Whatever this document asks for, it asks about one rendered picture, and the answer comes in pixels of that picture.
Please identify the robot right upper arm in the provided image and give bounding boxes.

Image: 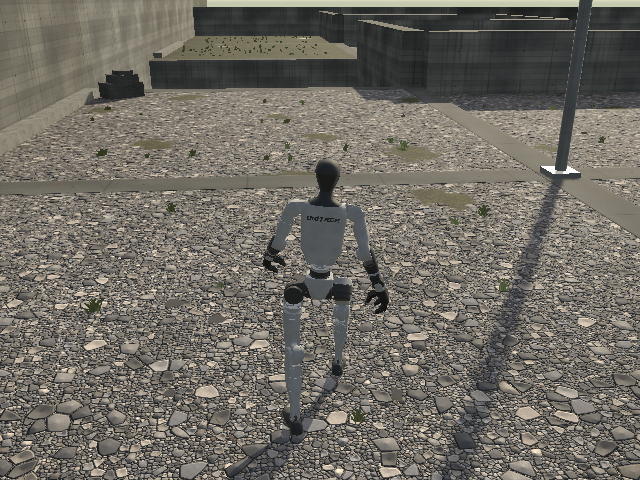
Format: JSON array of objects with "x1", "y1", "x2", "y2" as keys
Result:
[{"x1": 346, "y1": 204, "x2": 372, "y2": 262}]

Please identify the robot left upper arm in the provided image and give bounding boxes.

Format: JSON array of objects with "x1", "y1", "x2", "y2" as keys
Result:
[{"x1": 271, "y1": 199, "x2": 305, "y2": 251}]

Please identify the robot right hand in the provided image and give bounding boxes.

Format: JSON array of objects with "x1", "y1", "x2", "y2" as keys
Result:
[{"x1": 366, "y1": 288, "x2": 389, "y2": 314}]

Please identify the robot left hand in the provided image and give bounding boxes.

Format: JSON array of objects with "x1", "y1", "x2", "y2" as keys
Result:
[{"x1": 262, "y1": 256, "x2": 286, "y2": 273}]

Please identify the robot left foot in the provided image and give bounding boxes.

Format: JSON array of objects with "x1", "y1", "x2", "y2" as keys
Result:
[{"x1": 283, "y1": 407, "x2": 303, "y2": 436}]

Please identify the robot torso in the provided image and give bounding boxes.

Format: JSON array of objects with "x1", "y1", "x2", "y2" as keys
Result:
[{"x1": 301, "y1": 196, "x2": 347, "y2": 300}]

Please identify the robot left forearm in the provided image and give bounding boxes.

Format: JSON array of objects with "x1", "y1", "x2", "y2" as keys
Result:
[{"x1": 264, "y1": 234, "x2": 280, "y2": 261}]

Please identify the robot right forearm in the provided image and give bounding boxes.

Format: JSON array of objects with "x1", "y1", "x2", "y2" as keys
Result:
[{"x1": 363, "y1": 246, "x2": 386, "y2": 292}]

